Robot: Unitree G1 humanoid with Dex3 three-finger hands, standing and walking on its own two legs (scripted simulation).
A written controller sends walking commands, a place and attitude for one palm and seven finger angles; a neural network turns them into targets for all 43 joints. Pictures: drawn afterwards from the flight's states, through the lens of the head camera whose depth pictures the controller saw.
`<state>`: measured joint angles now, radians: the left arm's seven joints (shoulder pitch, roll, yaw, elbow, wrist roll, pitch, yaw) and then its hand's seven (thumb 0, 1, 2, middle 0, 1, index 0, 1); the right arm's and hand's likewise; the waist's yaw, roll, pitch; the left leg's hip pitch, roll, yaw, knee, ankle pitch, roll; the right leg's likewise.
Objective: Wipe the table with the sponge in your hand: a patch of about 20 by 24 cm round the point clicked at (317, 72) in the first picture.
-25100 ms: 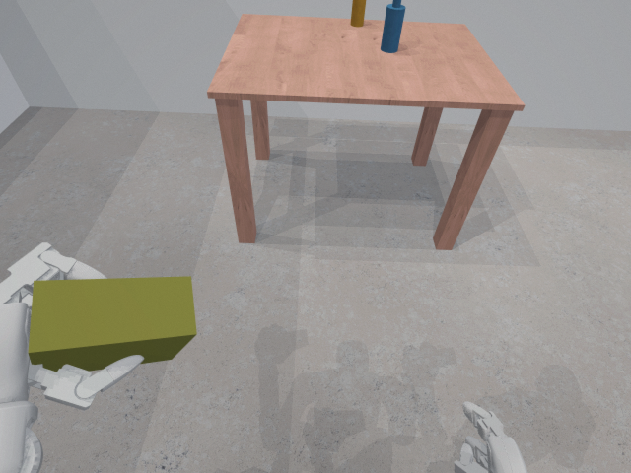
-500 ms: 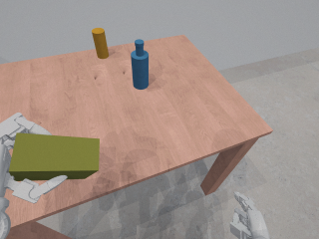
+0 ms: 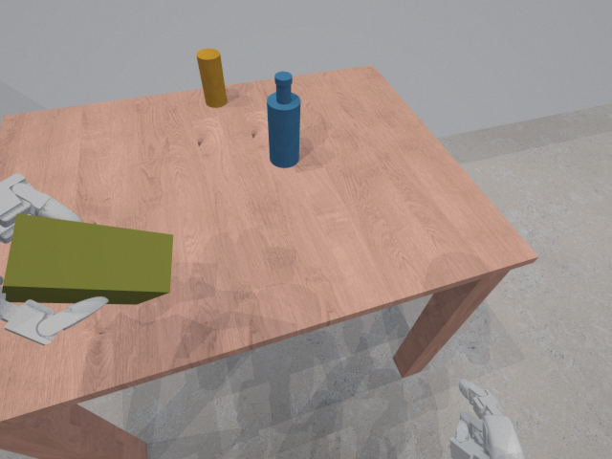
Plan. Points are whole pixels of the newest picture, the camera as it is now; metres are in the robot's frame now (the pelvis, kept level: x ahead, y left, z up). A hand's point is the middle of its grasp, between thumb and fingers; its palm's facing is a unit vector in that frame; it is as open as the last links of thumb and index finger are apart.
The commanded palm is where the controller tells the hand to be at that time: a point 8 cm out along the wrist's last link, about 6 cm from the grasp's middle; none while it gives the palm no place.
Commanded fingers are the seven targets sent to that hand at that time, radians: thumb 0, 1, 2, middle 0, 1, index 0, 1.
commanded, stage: come to a stop and stand still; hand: left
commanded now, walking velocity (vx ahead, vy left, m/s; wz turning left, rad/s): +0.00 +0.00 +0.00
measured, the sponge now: (111, 269) +0.25 +0.24 +0.15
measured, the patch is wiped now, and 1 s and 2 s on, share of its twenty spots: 0.00 0.00 0.00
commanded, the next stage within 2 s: look again from close up in 0.70 s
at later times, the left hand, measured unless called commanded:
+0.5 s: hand out of the picture +0.20 +0.34 +0.16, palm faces +0.42 -0.85 -0.33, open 10.1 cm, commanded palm +0.14 +0.36 +0.17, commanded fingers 0.00 0.10 1.30 -1.20 -1.60 -1.20 -1.60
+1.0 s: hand out of the picture +0.20 +0.32 +0.16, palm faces +0.36 -0.84 -0.40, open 10.1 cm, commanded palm +0.14 +0.36 +0.17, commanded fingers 0.00 0.10 1.30 -1.20 -1.60 -1.20 -1.60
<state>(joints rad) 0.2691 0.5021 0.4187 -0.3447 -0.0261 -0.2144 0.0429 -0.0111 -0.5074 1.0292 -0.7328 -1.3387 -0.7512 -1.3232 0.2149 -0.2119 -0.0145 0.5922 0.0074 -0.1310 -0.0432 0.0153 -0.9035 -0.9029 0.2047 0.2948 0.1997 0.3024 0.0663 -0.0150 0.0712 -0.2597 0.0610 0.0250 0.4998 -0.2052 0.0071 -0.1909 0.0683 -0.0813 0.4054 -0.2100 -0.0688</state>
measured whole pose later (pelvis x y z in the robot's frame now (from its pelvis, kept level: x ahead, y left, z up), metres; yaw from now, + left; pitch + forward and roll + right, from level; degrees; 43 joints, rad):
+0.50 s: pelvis -0.02 +0.08 +0.00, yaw +1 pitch -1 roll -1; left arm 0.35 0.36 0.35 -0.45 -0.01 -0.25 0.11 -0.01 -0.50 1.03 -0.73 -1.34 -0.75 -1.33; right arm 0.21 -0.16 0.05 0.59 0.00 -0.20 -0.01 0.02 -0.90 -0.90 0.21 0.30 0.20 0.30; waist 0.05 -0.06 0.06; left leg -0.24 -0.05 0.05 0.44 -0.18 0.08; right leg -0.20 -0.04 -0.05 0.41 -0.19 0.02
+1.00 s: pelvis -0.01 +0.07 +0.00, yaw +1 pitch -1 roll -2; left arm 0.43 0.38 0.34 -0.47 -0.02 -0.24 0.09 -0.01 -0.50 1.03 -0.73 -1.34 -0.75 -1.33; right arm 0.21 -0.20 0.02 0.58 0.00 -0.15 -0.03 0.02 -0.90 -0.90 0.21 0.30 0.20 0.30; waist 0.02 -0.03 0.07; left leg -0.23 -0.03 0.04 0.43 -0.18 0.07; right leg -0.17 -0.02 -0.06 0.36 -0.17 0.03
